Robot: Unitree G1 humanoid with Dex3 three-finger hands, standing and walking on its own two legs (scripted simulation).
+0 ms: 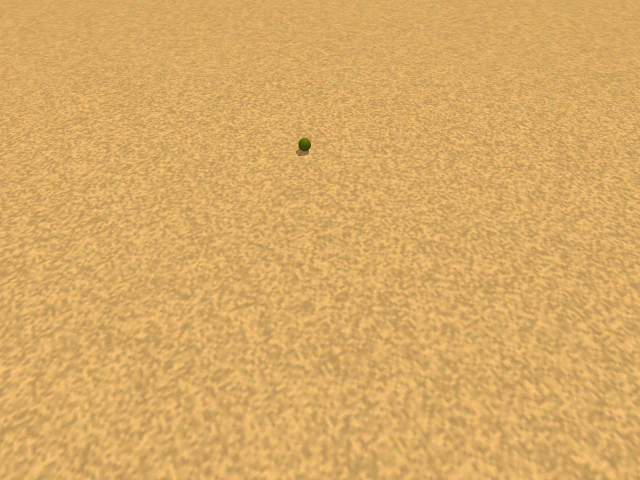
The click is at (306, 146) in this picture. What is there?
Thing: free ball
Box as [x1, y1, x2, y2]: [298, 138, 310, 150]
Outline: 303,138 299,141 298,145 302,150 307,150 310,146 310,142 306,138
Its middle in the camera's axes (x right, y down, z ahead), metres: -0.10 -0.50 +2.07
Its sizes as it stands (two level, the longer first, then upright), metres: 0.068 0.068 0.068
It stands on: the floor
